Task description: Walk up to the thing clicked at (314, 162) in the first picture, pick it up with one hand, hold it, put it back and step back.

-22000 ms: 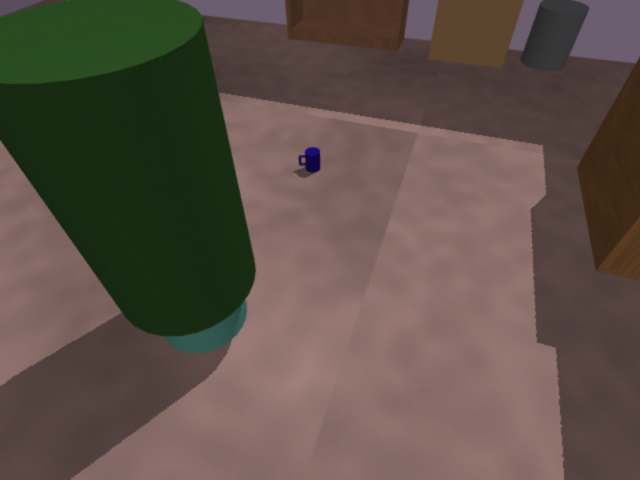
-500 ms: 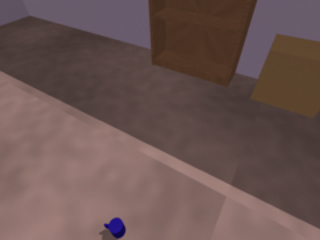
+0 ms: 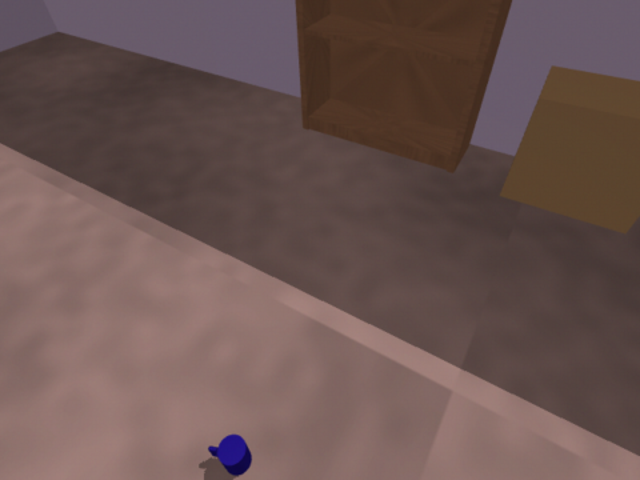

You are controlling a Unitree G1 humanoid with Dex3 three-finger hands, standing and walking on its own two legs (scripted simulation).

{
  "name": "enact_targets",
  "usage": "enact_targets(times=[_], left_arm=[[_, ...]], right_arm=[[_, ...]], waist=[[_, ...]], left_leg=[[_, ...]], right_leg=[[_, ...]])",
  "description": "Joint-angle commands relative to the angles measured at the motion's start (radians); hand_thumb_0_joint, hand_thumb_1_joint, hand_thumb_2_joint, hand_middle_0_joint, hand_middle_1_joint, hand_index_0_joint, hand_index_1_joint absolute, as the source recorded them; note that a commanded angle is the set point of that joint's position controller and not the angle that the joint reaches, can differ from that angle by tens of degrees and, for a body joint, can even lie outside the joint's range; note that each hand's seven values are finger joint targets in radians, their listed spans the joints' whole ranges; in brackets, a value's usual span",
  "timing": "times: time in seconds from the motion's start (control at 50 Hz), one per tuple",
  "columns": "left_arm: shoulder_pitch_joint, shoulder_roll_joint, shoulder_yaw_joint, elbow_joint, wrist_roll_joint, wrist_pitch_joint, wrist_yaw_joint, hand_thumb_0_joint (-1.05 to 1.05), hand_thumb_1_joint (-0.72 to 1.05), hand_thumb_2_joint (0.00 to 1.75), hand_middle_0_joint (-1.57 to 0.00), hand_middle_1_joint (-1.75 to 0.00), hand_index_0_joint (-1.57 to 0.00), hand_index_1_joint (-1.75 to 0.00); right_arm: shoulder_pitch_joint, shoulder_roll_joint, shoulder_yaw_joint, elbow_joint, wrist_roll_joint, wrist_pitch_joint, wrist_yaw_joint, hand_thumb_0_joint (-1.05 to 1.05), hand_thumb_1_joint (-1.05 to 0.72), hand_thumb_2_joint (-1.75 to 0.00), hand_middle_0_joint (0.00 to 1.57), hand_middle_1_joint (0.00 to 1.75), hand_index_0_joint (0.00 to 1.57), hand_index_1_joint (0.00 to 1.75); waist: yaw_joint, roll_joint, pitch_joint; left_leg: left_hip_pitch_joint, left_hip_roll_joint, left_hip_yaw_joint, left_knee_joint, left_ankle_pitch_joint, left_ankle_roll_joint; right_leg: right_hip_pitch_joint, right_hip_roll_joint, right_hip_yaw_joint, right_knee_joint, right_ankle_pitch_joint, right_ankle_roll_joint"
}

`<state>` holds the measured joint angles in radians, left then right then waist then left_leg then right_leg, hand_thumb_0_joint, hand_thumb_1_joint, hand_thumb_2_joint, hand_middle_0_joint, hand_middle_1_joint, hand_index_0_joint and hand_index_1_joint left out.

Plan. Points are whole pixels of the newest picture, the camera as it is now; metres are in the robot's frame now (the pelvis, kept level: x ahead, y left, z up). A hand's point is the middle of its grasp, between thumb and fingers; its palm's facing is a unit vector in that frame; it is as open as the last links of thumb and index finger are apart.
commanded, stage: stand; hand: left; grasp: from above
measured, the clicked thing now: (229, 454) +0.37 +0.29 -0.73
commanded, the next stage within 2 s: rise first in 0.60 s
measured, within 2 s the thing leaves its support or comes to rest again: neither
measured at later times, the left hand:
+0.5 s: hand out of the picture +0.07 +0.25 -0.16, palm faces -0.03 -0.94 -0.35, open 7.4 cm
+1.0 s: hand out of the picture +0.15 +0.25 -0.17, palm faces -0.07 -0.92 -0.38, open 10.1 cm
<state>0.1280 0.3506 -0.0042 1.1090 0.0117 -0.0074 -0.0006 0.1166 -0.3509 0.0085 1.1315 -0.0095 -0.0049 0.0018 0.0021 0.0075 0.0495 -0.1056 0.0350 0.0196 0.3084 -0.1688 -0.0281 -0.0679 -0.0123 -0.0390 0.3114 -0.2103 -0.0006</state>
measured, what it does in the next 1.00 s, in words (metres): stands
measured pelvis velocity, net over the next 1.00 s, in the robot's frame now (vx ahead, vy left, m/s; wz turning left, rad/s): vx -0.01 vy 0.01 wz -0.01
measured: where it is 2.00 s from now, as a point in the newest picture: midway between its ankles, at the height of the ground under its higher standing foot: outside the picture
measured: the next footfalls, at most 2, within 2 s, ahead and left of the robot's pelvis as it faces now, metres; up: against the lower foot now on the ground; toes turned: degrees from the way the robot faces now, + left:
none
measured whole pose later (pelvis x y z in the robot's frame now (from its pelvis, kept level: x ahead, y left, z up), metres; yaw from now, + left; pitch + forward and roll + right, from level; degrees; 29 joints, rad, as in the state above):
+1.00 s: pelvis -0.01 +0.01 -0.03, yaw +0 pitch +8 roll +0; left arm -0.03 0.32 0.14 0.99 0.15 0.02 -0.01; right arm 0.24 -0.24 -0.03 0.75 0.03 -0.03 -0.02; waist -0.02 -0.01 0.00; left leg -0.48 0.04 0.02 0.64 -0.29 -0.02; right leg -0.44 -0.02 -0.03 0.65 -0.34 0.00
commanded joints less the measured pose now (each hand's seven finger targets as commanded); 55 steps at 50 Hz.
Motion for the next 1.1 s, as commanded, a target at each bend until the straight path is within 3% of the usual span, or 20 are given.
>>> enact_targets(times=[0.0, 0.26, 0.42, 0.52, 0.66, 0.68, 0.7, 0.72, 0.74, 0.76, 0.78, 0.8, 0.82, 0.86, 0.9, 0.92, 1.0, 1.08], left_arm=[[-0.036, 0.222, 0.046, -0.053, -0.002, -0.023, 0.011, 0.0, 0.9, 0.9, -0.2, -0.3, -0.2, -0.3], [-0.024, 0.221, 0.045, -0.051, -0.002, -0.024, 0.011, 0.0, 0.9, 0.9, -0.2, -0.3, -0.2, -0.3], [-0.027, 0.219, 0.043, -0.051, 0.001, -0.025, 0.012, 0.0, 0.9, 0.9, -0.2, -0.3, -0.2, -0.3], [-0.027, 0.221, 0.045, -0.058, -0.001, -0.026, 0.012, 0.0, 0.9, 0.9, -0.2, -0.3, -0.2, -0.3], [-0.033, 0.22, 0.045, -0.051, -0.003, -0.023, 0.012, 0.0, 0.9, 0.9, -0.2, -0.3, -0.2, -0.3], [-0.031, 0.223, 0.046, -0.054, -0.002, -0.022, 0.012, 0.0, 0.82, 0.97, -0.19, -0.38, -0.17, -0.38], [-0.382, 0.024, 0.034, -0.405, -0.053, -0.11, 0.023, 0.0, 0.74, 1.0, -0.22, -0.46, -0.17, -0.46], [-0.461, 0.084, 0.057, -0.312, -0.048, -0.098, 0.026, 0.0, 0.66, 0.97, -0.21, -0.53, -0.17, -0.54], [-0.281, 0.201, 0.131, -0.155, -0.018, -0.058, 0.029, 0.0, 0.58, 0.94, -0.18, -0.61, -0.17, -0.62], [-0.242, 0.209, 0.144, -0.081, 0.004, -0.038, 0.017, 0.0, 0.5, 0.92, -0.15, -0.69, -0.16, -0.7], [-0.315, 0.225, 0.151, -0.091, 0.028, -0.037, 0.002, 0.0, 0.42, 0.93, -0.14, -0.77, -0.14, -0.77], [-0.303, 0.241, 0.176, -0.086, 0.06, -0.046, -0.011, 0.0, 0.34, 0.92, -0.12, -0.85, -0.14, -0.85], [-0.193, 0.222, 0.187, -0.028, 0.098, -0.035, -0.019, 0.0, 0.26, 0.91, -0.09, -0.93, -0.13, -0.92], [-0.107, 0.204, 0.207, -0.082, 0.126, -0.024, -0.024, 0.0, 0.1, 0.94, -0.04, -1.05, -0.08, -1.01], [-0.093, 0.183, 0.208, -0.138, 0.144, 0.0, -0.009, 0.0, -0.06, 0.95, -0.03, -1.09, -0.07, -1.04], [-0.085, 0.16, 0.195, -0.168, 0.149, 0.02, -0.002, 0.0, -0.13, 0.95, -0.03, -1.1, -0.07, -1.05], [-0.126, 0.171, 0.202, -0.252, 0.176, 0.07, 0.022, 0.0, -0.43, 0.96, -0.06, -1.08, -0.08, -1.06], [-0.081, 0.155, 0.217, -0.364, 0.189, 0.074, 0.027, 0.0, -0.53, 0.96, -0.07, -1.09, -0.08, -1.08]], right_arm=[[-0.04, -0.21, -0.043, -0.061, -0.001, -0.024, -0.011, 0.0, -0.9, -0.9, 0.2, 0.3, 0.2, 0.3], [-0.043, -0.209, -0.045, -0.063, 0.0, -0.023, -0.011, 0.0, -0.9, -0.9, 0.2, 0.3, 0.2, 0.3], [-0.046, -0.212, -0.048, -0.062, -0.001, -0.019, -0.008, 0.0, -0.9, -0.9, 0.2, 0.3, 0.2, 0.3], [-0.044, -0.211, -0.046, -0.065, -0.003, -0.023, -0.01, 0.0, -0.9, -0.9, 0.2, 0.3, 0.2, 0.3], [-0.036, -0.207, -0.042, -0.063, -0.001, -0.022, -0.012, 0.0, -0.9, -0.9, 0.2, 0.3, 0.2, 0.3], [-0.034, -0.208, -0.043, -0.063, -0.001, -0.023, -0.012, 0.0, -0.93, -0.91, 0.2, 0.3, 0.2, 0.3], [-0.022, -0.047, -0.009, -0.334, 0.07, -0.068, -0.031, 0.0, -0.98, -0.92, 0.2, 0.3, 0.2, 0.3], [0.032, -0.075, -0.015, -0.28, 0.071, -0.064, -0.042, 0.0, -0.94, -0.91, 0.2, 0.3, 0.2, 0.3], [0.078, -0.111, -0.04, -0.284, 0.072, -0.052, -0.053, 0.0, -0.93, -0.91, 0.2, 0.3, 0.2, 0.3], [0.09, -0.108, -0.05, -0.296, 0.064, -0.047, -0.051, 0.0, -0.9, -0.9, 0.2, 0.3, 0.2, 0.3], [0.095, -0.103, -0.056, -0.328, 0.061, -0.048, -0.05, 0.0, -0.89, -0.9, 0.2, 0.3, 0.2, 0.3], [0.1, -0.103, -0.074, -0.356, 0.046, -0.054, -0.049, 0.0, -0.92, -0.91, 0.2, 0.3, 0.2, 0.3], [0.131, -0.093, -0.086, -0.363, 0.036, -0.055, -0.045, 0.0, -0.92, -0.91, 0.2, 0.3, 0.2, 0.3], [0.148, -0.091, -0.1, -0.423, 0.033, -0.056, -0.033, 0.0, -0.91, -0.9, 0.2, 0.3, 0.2, 0.3], [0.139, -0.077, -0.102, -0.467, 0.035, -0.057, -0.03, 0.0, -0.9, -0.9, 0.2, 0.3, 0.2, 0.3], [0.139, -0.076, -0.104, -0.491, 0.04, -0.055, -0.027, 0.0, -0.9, -0.9, 0.2, 0.3, 0.2, 0.3], [0.102, -0.068, -0.104, -0.56, 0.038, -0.064, -0.021, 0.0, -0.89, -0.9, 0.2, 0.3, 0.2, 0.3], [0.126, -0.05, -0.109, -0.598, 0.032, -0.088, -0.017, 0.0, -0.89, -0.9, 0.2, 0.3, 0.2, 0.3]], waist=[[-0.001, -0.01, -0.067], [0.0, -0.016, -0.079], [-0.004, -0.017, -0.064], [-0.001, -0.001, -0.091], [-0.003, -0.014, -0.074], [-0.003, -0.009, -0.077], [-0.127, 0.066, 0.01], [-0.088, -0.001, -0.041], [-0.059, -0.034, -0.043], [-0.052, -0.069, -0.068], [-0.046, -0.081, -0.084], [-0.03, -0.068, -0.157], [-0.015, -0.048, -0.213], [0.022, 0.009, -0.287], [0.026, 0.04, -0.293], [0.014, 0.032, -0.296], [-0.001, 0.004, -0.26], [-0.007, -0.005, -0.31]], left_leg=[[0.028, 0.11, -0.086, -0.035, 0.176, 0.038], [0.046, 0.112, -0.081, -0.024, 0.207, 0.04], [0.035, 0.108, -0.082, -0.03, 0.142, 0.037], [0.039, 0.111, -0.075, -0.019, 0.2, 0.04], [0.039, 0.112, -0.077, -0.027, 0.202, 0.04], [0.042, 0.113, -0.077, -0.028, 0.202, 0.038], [-0.091, -0.043, 0.043, 0.041, 0.03, 0.036], [-0.081, -0.039, 0.031, 0.057, 0.03, 0.041], [-0.104, -0.035, 0.033, 0.072, 0.025, 0.042], [-0.14, -0.042, 0.029, 0.111, 0.033, 0.047], [-0.169, -0.039, 0.024, 0.147, 0.039, 0.051], [-0.175, -0.043, 0.027, 0.186, 0.059, 0.05], [-0.206, -0.048, 0.024, 0.224, 0.098, 0.045], [-0.222, -0.054, 0.024, 0.269, 0.138, 0.035], [-0.23, -0.054, 0.02, 0.279, 0.141, 0.028], [-0.235, -0.051, 0.014, 0.283, 0.142, 0.029], [-0.336, -0.036, 0.004, 0.365, 0.063, 0.027], [-0.432, -0.036, 0.004, 0.478, 0.016, 0.035]], right_leg=[[-0.018, -0.13, 0.093, -0.057, 0.172, -0.018], [-0.015, -0.13, 0.089, -0.051, 0.213, -0.018], [-0.027, -0.129, 0.094, -0.073, 0.154, -0.017], [-0.002, -0.135, 0.096, -0.053, 0.231, -0.02], [-0.011, -0.131, 0.094, -0.052, 0.212, -0.02], [-0.012, -0.132, 0.093, -0.048, 0.208, -0.021], [-0.25, -0.001, 0.031, 0.02, 0.132, -0.01], [-0.196, -0.003, 0.015, 0.027, 0.112, -0.004], [-0.19, 0.004, 0.005, 0.038, 0.09, -0.006], [-0.208, 0.004, 0.004, 0.061, 0.084, -0.008], [-0.23, 0.005, 0.002, 0.098, 0.089, -0.009], [-0.229, 0.001, 0.01, 0.141, 0.116, -0.009], [-0.234, -0.003, 0.008, 0.189, 0.155, -0.01], [-0.241, 0.005, 0.009, 0.249, 0.164, -0.02], [-0.266, 0.01, 0.004, 0.264, 0.146, -0.021], [-0.286, 0.015, 0.0, 0.267, 0.143, -0.021], [-0.403, 0.023, -0.008, 0.343, 0.047, -0.019], [-0.481, 0.014, 0.001, 0.443, 0.013, -0.012]])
